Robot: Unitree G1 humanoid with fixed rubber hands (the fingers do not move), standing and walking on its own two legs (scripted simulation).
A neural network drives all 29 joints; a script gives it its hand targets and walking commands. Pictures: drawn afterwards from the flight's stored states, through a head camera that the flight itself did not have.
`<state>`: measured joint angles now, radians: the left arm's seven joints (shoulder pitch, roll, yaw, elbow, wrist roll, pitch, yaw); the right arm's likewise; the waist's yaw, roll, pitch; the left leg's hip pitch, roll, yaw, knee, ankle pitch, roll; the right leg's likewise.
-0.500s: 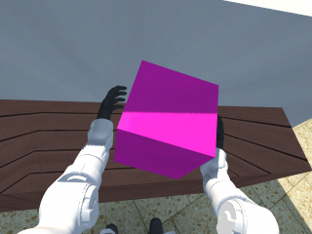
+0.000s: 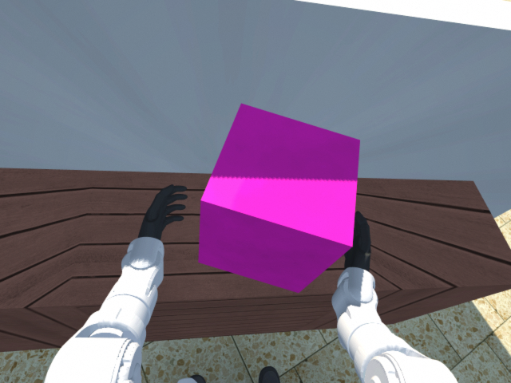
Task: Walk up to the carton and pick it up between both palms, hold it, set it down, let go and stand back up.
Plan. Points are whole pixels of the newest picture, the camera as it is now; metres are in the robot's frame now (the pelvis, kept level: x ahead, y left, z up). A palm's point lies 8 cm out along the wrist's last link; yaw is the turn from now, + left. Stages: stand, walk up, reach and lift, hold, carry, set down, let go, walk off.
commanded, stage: set down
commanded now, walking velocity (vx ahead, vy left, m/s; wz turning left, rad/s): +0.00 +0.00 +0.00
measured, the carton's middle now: (272, 206) +0.43 -0.06 -0.04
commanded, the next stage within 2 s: none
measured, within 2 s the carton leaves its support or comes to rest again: neither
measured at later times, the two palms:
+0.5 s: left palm (144, 275) +0.30 +0.15 -0.03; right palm (380, 298) +0.25 -0.21 -0.02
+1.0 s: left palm (96, 320) +0.24 +0.21 -0.03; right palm (384, 319) +0.22 -0.20 -0.01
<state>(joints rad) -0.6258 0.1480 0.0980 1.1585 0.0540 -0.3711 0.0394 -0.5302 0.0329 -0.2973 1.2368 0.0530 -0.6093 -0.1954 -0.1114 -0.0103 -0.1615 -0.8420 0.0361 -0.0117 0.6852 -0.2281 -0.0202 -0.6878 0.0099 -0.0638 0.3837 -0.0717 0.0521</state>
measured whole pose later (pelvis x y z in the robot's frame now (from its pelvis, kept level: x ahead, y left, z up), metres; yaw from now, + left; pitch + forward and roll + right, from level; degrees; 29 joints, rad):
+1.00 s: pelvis -0.01 -0.03 +0.01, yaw +2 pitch +0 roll -4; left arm -0.17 0.28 -0.04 0.94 -0.25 -0.31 -0.11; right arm -0.08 0.06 -0.13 0.87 0.12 -0.37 -0.30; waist -0.04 -0.01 -0.06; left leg -0.40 0.04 -0.01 0.66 -0.26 0.01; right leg -0.31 0.01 -0.06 0.48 -0.16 0.03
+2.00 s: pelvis +0.04 -0.06 +0.02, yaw +2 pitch -2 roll -1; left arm 0.21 0.29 0.02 0.58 -0.14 -0.16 -0.14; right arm 0.26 0.01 -0.08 0.67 0.11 -0.40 -0.17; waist -0.01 -0.01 0.01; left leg -0.22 0.04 -0.01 0.55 -0.29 0.00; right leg -0.18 0.01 -0.06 0.48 -0.26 0.00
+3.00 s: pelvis +0.06 -0.08 +0.02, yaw +2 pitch -2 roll +0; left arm 0.20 0.29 0.02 0.58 -0.06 -0.01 -0.11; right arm 0.23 -0.07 -0.08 0.66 0.03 -0.26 -0.09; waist -0.01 -0.01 0.04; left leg -0.15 0.03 0.00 0.46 -0.27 -0.03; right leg -0.15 0.01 -0.06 0.48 -0.29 -0.02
